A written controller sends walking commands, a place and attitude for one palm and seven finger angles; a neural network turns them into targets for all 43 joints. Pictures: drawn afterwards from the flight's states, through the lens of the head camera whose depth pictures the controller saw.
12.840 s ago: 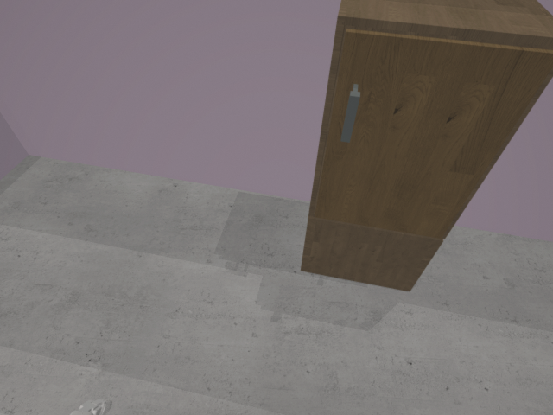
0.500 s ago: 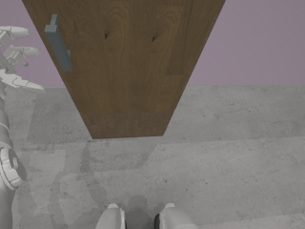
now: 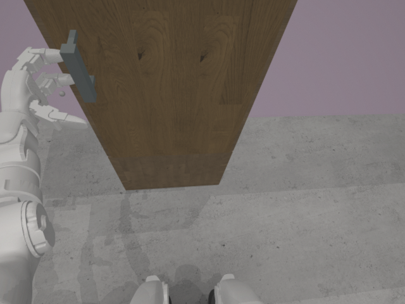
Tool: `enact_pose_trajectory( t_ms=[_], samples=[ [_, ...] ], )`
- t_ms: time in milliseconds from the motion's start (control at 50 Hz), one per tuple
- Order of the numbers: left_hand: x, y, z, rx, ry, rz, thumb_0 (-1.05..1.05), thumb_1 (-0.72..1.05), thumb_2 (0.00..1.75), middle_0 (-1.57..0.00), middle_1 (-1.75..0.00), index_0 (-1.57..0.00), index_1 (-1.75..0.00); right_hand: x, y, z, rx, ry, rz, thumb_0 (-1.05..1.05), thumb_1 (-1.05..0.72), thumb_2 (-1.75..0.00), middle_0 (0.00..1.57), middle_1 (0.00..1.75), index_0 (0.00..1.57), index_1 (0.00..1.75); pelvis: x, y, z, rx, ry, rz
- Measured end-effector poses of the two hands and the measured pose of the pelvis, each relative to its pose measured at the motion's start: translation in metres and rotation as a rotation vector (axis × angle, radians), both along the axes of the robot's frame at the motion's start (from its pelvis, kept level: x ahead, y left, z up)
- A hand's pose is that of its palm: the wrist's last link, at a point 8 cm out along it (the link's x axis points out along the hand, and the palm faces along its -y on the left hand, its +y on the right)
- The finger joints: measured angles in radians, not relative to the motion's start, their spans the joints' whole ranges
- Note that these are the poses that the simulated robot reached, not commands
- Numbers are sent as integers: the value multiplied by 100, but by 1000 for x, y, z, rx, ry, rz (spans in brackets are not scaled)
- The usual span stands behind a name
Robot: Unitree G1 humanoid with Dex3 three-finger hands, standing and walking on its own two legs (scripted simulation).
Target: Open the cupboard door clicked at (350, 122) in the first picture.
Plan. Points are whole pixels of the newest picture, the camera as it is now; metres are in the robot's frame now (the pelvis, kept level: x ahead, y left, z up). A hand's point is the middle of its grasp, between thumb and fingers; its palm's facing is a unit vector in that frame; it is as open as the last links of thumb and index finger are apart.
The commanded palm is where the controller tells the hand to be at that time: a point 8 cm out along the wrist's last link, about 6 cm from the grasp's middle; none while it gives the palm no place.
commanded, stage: slide the fingers in behind the handle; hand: left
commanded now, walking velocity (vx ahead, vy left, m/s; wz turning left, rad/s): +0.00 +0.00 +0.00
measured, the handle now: (82, 68) +0.54 +0.21 +0.10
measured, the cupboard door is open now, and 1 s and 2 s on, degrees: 0 0 1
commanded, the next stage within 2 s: close the thumb around the handle in 0.90 s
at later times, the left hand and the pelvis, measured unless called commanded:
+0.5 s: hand (79, 94) +0.48 +0.21 +0.09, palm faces +0.02 -1.00 -0.02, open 14.0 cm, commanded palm +0.46 +0.24 +0.09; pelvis +0.00 -0.01 +0.00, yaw +1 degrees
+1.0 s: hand (83, 96) +0.48 +0.20 +0.09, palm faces +0.03 -1.00 -0.01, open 14.0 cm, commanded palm +0.46 +0.24 +0.09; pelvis -0.01 -0.01 +0.00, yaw +1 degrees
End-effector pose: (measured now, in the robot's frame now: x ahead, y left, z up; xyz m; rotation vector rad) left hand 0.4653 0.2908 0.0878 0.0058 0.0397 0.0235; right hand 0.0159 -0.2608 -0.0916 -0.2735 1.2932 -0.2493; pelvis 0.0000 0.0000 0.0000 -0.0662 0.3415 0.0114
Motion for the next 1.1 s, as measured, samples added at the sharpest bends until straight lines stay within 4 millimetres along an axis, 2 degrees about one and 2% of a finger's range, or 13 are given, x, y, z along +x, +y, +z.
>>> enact_pose_trajectory(
  t_ms=[260,440,600,880,1100],
  samples=[
    [-2,-19,1,-2,-13,-14,-2,-50,30,-30,-120,-30,-120,1,-5,0,7,3,-9,1,-90,-90,21,30,20,30,4,-3,2,3,-8,2],
    [-3,-27,2,3,-20,8,-2,-50,30,-30,-120,-30,-120,7,-7,-1,13,-24,1,1,-90,-90,21,30,20,30,1,-6,2,8,-15,5],
    [-8,-42,4,-14,-21,-9,-2,-50,30,-30,-120,-30,-120,8,-7,-3,29,-37,5,1,-90,-90,21,30,20,30,0,-8,2,12,-26,5],
    [-12,-37,8,13,-28,8,-2,-50,30,-30,-120,-30,-120,-2,-11,-5,27,-30,1,1,-90,-90,21,30,20,30,-6,-11,1,17,-29,4],
    [-7,-45,4,6,-22,-3,-2,-47,31,-29,-120,-30,-120,-6,-14,-4,9,-21,-2,1,-90,-90,21,30,20,30,-7,-10,1,15,-23,7]
  ],
)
